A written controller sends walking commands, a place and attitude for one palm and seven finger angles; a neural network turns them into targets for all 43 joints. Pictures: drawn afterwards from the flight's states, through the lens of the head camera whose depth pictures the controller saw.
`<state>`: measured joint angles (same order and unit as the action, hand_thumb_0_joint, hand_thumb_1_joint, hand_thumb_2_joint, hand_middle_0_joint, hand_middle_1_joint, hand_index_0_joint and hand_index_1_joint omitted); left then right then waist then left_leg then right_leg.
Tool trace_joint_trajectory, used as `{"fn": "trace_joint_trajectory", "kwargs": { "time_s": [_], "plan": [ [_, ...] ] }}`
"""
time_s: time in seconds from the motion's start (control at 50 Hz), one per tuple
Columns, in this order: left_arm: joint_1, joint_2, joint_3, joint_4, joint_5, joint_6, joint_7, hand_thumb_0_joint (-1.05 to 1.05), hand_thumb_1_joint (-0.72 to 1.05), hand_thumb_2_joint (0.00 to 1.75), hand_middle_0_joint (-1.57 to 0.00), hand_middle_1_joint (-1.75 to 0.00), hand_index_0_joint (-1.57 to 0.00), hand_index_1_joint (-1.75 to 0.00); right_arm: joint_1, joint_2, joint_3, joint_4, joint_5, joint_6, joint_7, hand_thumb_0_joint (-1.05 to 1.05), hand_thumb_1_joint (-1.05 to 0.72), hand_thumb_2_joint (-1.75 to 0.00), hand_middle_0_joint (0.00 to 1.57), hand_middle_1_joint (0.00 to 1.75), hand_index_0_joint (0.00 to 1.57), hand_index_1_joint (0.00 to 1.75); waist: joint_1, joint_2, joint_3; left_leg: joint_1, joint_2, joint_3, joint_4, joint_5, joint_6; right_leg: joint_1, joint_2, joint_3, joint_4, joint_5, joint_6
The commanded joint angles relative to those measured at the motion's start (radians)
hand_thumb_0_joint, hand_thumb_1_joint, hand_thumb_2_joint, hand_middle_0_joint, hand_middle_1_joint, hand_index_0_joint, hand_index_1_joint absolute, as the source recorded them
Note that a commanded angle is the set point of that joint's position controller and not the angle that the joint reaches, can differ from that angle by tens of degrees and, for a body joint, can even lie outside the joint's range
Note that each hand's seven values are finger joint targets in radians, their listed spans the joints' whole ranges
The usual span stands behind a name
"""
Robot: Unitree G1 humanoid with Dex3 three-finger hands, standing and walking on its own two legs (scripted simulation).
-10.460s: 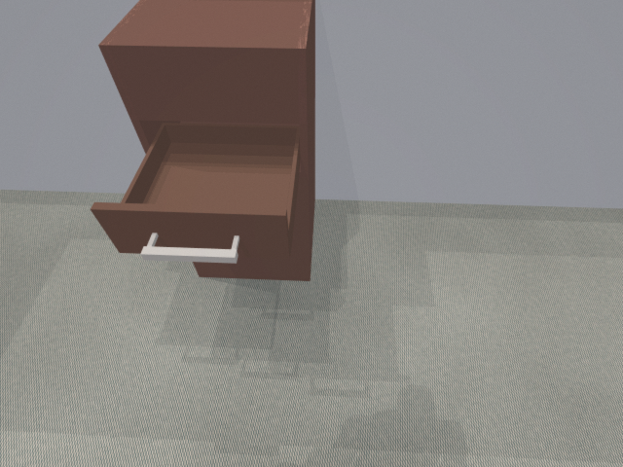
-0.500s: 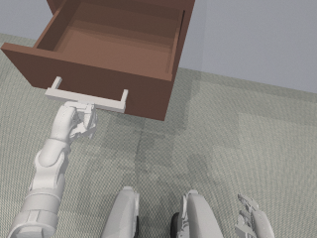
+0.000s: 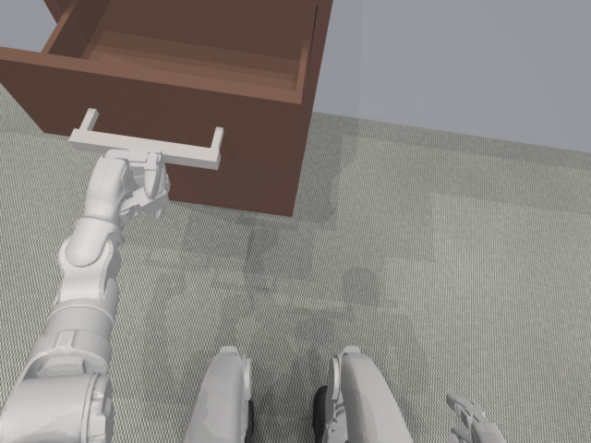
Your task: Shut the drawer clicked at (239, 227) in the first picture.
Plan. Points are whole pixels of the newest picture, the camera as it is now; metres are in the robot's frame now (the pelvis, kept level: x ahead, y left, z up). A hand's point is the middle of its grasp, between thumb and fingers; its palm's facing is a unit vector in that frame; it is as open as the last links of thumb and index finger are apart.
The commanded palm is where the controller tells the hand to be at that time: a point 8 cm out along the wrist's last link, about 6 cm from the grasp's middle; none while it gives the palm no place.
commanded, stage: push the drawer shut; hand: left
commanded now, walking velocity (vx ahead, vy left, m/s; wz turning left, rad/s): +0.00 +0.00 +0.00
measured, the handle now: (151, 137) +0.51 +0.21 +0.02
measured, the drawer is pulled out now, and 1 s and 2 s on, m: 0.18 0.07 0.00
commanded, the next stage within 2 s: pull the fist back off the drawer in 1.72 s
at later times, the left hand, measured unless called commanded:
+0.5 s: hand (172, 155) +0.49 +0.18 +0.01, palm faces -0.13 -0.99 -0.07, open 3.1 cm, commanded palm +0.50 +0.20 +0.02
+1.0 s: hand (182, 123) +0.54 +0.17 +0.02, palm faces -0.10 -0.99 -0.06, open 3.4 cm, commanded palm +0.56 +0.18 +0.02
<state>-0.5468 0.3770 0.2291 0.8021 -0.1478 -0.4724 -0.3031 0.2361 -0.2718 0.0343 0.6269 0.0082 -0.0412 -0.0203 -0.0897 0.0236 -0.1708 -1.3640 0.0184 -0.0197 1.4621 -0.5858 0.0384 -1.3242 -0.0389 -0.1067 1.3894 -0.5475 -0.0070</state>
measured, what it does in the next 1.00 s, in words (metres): stands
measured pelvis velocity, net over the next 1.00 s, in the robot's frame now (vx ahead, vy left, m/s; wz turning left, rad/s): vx -0.01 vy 0.00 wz -0.03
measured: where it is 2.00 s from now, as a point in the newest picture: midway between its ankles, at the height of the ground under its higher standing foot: outside the picture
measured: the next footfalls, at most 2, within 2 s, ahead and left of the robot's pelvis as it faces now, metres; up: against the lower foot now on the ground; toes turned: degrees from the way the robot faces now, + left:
none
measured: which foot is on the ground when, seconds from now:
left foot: down 0.00-1.00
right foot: down 0.00-1.00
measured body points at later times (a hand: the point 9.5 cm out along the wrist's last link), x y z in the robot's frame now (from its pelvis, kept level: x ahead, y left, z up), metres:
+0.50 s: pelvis -0.01 +0.00 -0.01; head +0.16 +0.04 +0.40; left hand +0.49 +0.23 +0.02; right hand +0.06 -0.27 -0.12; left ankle +0.04 +0.09 -0.58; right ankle +0.05 -0.13 -0.58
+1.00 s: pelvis -0.01 +0.00 -0.02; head +0.18 +0.05 +0.38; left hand +0.54 +0.22 +0.02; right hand +0.01 -0.27 -0.12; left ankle +0.04 +0.09 -0.58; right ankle +0.05 -0.13 -0.58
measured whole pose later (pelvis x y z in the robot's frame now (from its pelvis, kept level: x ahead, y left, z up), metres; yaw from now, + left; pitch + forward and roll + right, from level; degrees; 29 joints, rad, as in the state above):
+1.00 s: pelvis -0.01 +0.00 -0.02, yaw -2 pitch +32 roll -7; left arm -1.03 0.57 0.32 1.19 -0.03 -0.44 -0.25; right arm 0.29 -0.27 0.08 0.65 -0.05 0.01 0.01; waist -0.22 0.03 -0.15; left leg -1.53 0.03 -0.04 1.54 -0.58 0.04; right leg -1.47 -0.02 -0.13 1.43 -0.52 -0.01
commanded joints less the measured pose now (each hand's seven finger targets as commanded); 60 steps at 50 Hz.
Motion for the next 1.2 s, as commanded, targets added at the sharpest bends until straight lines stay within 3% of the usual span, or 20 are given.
{"fn": "trace_joint_trajectory", "kwargs": {
  "time_s": [0.0, 0.12, 0.16, 0.22, 0.26, 0.3, 0.36, 0.4, 0.48, 0.52, 0.6, 0.64, 0.72, 0.78, 0.84, 0.92, 0.96, 1.0, 1.14, 1.18],
  "plan": [
    [-0.534, 0.148, 0.018, -0.211, -0.02, -0.081, 0.012, 0.0, 0.9, 0.9, -1.4, -1.6, -1.4, -1.6, 0.101, -0.179, -0.07, -0.066, -0.005, -0.018, -0.014, 0.0, -0.9, -0.9, 0.2, 0.3, 0.2, 0.3, -0.078, 0.129, -0.503, 0.444, -0.008, -0.084, -0.201, 0.234, -0.019, 0.145, 0.046, 0.055, -0.173, 0.139, -0.031],
    [-0.621, 0.184, 0.038, -0.136, -0.01, -0.091, 0.008, 0.0, 0.9, 0.9, -1.4, -1.6, -1.4, -1.6, 0.122, -0.184, -0.067, -0.058, -0.011, -0.006, -0.013, 0.0, -0.9, -0.9, 0.2, 0.3, 0.2, 0.3, -0.095, 0.128, -0.518, 0.44, -0.009, -0.088, -0.185, 0.249, -0.014, 0.13, 0.053, 0.054, -0.161, 0.147, -0.033],
    [-0.673, 0.166, 0.024, -0.102, -0.008, -0.09, 0.008, 0.0, 0.9, 0.9, -1.4, -1.6, -1.4, -1.6, 0.122, -0.183, -0.065, -0.047, -0.012, 0.0, -0.011, 0.0, -0.9, -0.9, 0.2, 0.3, 0.2, 0.3, -0.111, 0.128, -0.497, 0.434, -0.008, -0.09, -0.184, 0.23, -0.013, 0.111, 0.052, 0.05, -0.163, 0.138, -0.03],
    [-0.704, 0.234, 0.07, -0.064, -0.002, -0.095, 0.01, 0.0, 0.9, 0.9, -1.4, -1.6, -1.4, -1.6, 0.131, -0.19, -0.06, -0.052, -0.016, 0.006, -0.013, 0.0, -0.9, -0.9, 0.2, 0.3, 0.2, 0.3, -0.11, 0.118, -0.515, 0.397, -0.01, -0.086, -0.173, 0.21, -0.008, 0.128, 0.057, 0.057, -0.156, 0.124, -0.031],
    [-0.743, 0.215, 0.054, -0.039, 0.001, -0.092, 0.008, 0.0, 0.9, 0.9, -1.4, -1.6, -1.4, -1.6, 0.13, -0.189, -0.057, -0.046, -0.017, 0.01, -0.011, 0.0, -0.9, -0.9, 0.2, 0.3, 0.2, 0.3, -0.122, 0.134, -0.504, 0.389, -0.011, -0.088, -0.171, 0.194, -0.009, 0.114, 0.057, 0.057, -0.157, 0.115, -0.03],
    [-0.763, 0.243, 0.073, -0.008, 0.001, -0.086, 0.009, 0.0, 0.9, 0.9, -1.4, -1.6, -1.4, -1.6, 0.133, -0.192, -0.053, -0.046, -0.018, 0.013, -0.011, 0.0, -0.9, -0.9, 0.2, 0.3, 0.2, 0.3, -0.131, 0.108, -0.485, 0.35, -0.011, -0.083, -0.165, 0.169, -0.004, 0.124, 0.059, 0.061, -0.161, 0.103, -0.028],
    [-0.791, 0.276, 0.095, -0.013, 0.009, -0.088, 0.006, 0.0, 0.9, 0.9, -1.4, -1.6, -1.4, -1.6, 0.142, -0.194, -0.052, -0.052, -0.021, 0.017, -0.009, 0.0, -0.9, -0.9, 0.2, 0.3, 0.2, 0.3, -0.118, 0.167, -0.558, 0.389, -0.01, -0.088, -0.157, 0.218, -0.007, 0.12, 0.061, 0.059, -0.144, 0.126, -0.032],
    [-0.821, 0.278, 0.093, 0.004, 0.011, -0.079, 0.006, 0.0, 0.9, 0.9, -1.4, -1.6, -1.4, -1.6, 0.15, -0.197, -0.05, -0.044, -0.024, 0.021, -0.008, 0.0, -0.9, -0.9, 0.2, 0.3, 0.2, 0.3, -0.134, 0.164, -0.541, 0.394, -0.005, -0.096, -0.155, 0.221, -0.008, 0.098, 0.061, 0.054, -0.141, 0.129, -0.031],
    [-0.846, 0.315, 0.119, 0.011, 0.019, -0.072, 0.011, 0.0, 0.9, 0.9, -1.4, -1.6, -1.4, -1.6, 0.166, -0.201, -0.048, -0.045, -0.029, 0.029, -0.002, 0.0, -0.9, -0.9, 0.2, 0.3, 0.2, 0.3, -0.131, 0.19, -0.564, 0.414, -0.001, -0.107, -0.157, 0.252, -0.012, 0.091, 0.063, 0.048, -0.133, 0.144, -0.033],
    [-0.866, 0.282, 0.096, 0.008, 0.02, -0.07, 0.013, 0.0, 0.9, 0.9, -1.4, -1.6, -1.4, -1.6, 0.174, -0.199, -0.049, -0.045, -0.031, 0.03, 0.002, 0.0, -0.9, -0.9, 0.2, 0.3, 0.2, 0.3, -0.141, 0.204, -0.573, 0.443, 0.001, -0.119, -0.159, 0.268, -0.013, 0.063, 0.064, 0.043, -0.128, 0.152, -0.032],
    [-0.903, 0.301, 0.103, 0.016, 0.037, -0.064, 0.025, 0.0, 0.9, 0.9, -1.4, -1.6, -1.4, -1.6, 0.19, -0.205, -0.05, -0.035, -0.035, 0.041, 0.006, 0.0, -0.9, -0.9, 0.2, 0.3, 0.2, 0.3, -0.147, 0.214, -0.572, 0.463, 0.007, -0.136, -0.169, 0.253, -0.02, 0.039, 0.064, 0.039, -0.127, 0.145, -0.032],
    [-0.949, 0.277, 0.079, 0.018, 0.045, -0.066, 0.035, 0.0, 0.9, 0.9, -1.4, -1.6, -1.4, -1.6, 0.198, -0.206, -0.05, -0.026, -0.039, 0.041, 0.008, 0.0, -0.9, -0.9, 0.2, 0.3, 0.2, 0.3, -0.17, 0.224, -0.555, 0.483, 0.013, -0.152, -0.175, 0.239, -0.023, -0.004, 0.063, 0.033, -0.125, 0.141, -0.03],
    [-0.994, 0.294, 0.083, 0.037, 0.065, -0.07, 0.056, 0.0, 0.9, 0.9, -1.4, -1.6, -1.4, -1.6, 0.214, -0.205, -0.047, -0.019, -0.047, 0.042, 0.012, 0.0, -0.9, -0.9, 0.2, 0.3, 0.2, 0.3, -0.178, 0.236, -0.556, 0.476, 0.012, -0.161, -0.175, 0.219, -0.023, -0.022, 0.063, 0.031, -0.117, 0.13, -0.032],
    [-1.044, 0.288, 0.061, 0.083, 0.08, -0.059, 0.069, 0.0, 0.9, 0.9, -1.4, -1.6, -1.4, -1.6, 0.221, -0.206, -0.04, -0.01, -0.05, 0.044, 0.012, 0.0, -0.9, -0.9, 0.2, 0.3, 0.2, 0.3, -0.207, 0.216, -0.504, 0.416, 0.01, -0.154, -0.169, 0.151, -0.014, -0.031, 0.065, 0.037, -0.127, 0.101, -0.028],
    [-1.067, 0.351, 0.095, 0.093, 0.096, -0.062, 0.074, 0.0, 0.9, 0.9, -1.4, -1.6, -1.4, -1.6, 0.233, -0.212, -0.036, -0.008, -0.055, 0.042, 0.01, 0.0, -0.9, -0.9, 0.2, 0.3, 0.2, 0.3, -0.205, 0.245, -0.54, 0.429, 0.011, -0.156, -0.163, 0.171, -0.016, -0.03, 0.067, 0.036, -0.119, 0.109, -0.033],
    [-1.107, 0.353, 0.087, 0.101, 0.097, -0.052, 0.065, 0.0, 0.9, 0.9, -1.4, -1.6, -1.4, -1.6, 0.247, -0.209, -0.032, -0.006, -0.059, 0.042, 0.014, 0.0, -0.9, -0.9, 0.2, 0.3, 0.2, 0.3, -0.216, 0.286, -0.567, 0.449, 0.012, -0.154, -0.147, 0.227, -0.016, -0.035, 0.069, 0.035, -0.116, 0.134, -0.035],
    [-1.117, 0.383, 0.102, 0.137, 0.106, -0.037, 0.063, 0.0, 0.9, 0.9, -1.4, -1.6, -1.4, -1.6, 0.249, -0.214, -0.027, -0.006, -0.058, 0.047, 0.012, 0.0, -0.9, -0.9, 0.2, 0.3, 0.2, 0.3, -0.225, 0.254, -0.543, 0.402, 0.014, -0.149, -0.137, 0.203, -0.01, -0.027, 0.073, 0.038, -0.118, 0.122, -0.032],
    [-1.142, 0.407, 0.116, 0.119, 0.106, -0.029, 0.063, 0.0, 0.9, 0.9, -1.4, -1.6, -1.4, -1.6, 0.258, -0.211, -0.024, -0.008, -0.059, 0.047, 0.012, 0.0, -0.9, -0.9, 0.2, 0.3, 0.2, 0.3, -0.223, 0.261, -0.582, 0.385, 0.011, -0.136, -0.122, 0.228, -0.004, 0.007, 0.074, 0.044, -0.119, 0.134, -0.031],
    [-1.191, 0.421, 0.119, 0.109, 0.11, -0.009, 0.051, 0.0, 0.9, 0.9, -1.4, -1.6, -1.4, -1.6, 0.28, -0.212, -0.02, -0.006, -0.064, 0.051, 0.02, 0.0, -0.9, -0.9, 0.2, 0.3, 0.2, 0.3, -0.232, 0.336, -0.612, 0.439, 0.017, -0.144, -0.109, 0.31, -0.011, -0.021, 0.078, 0.036, -0.112, 0.174, -0.033],
    [-1.212, 0.447, 0.129, 0.123, 0.115, 0.003, 0.054, 0.0, 0.9, 0.9, -1.4, -1.6, -1.4, -1.6, 0.283, -0.217, -0.017, -0.002, -0.064, 0.052, 0.018, 0.0, -0.9, -0.9, 0.2, 0.3, 0.2, 0.3, -0.247, 0.312, -0.6, 0.406, 0.022, -0.141, -0.1, 0.28, -0.005, -0.025, 0.08, 0.039, -0.113, 0.163, -0.03]
  ]
}}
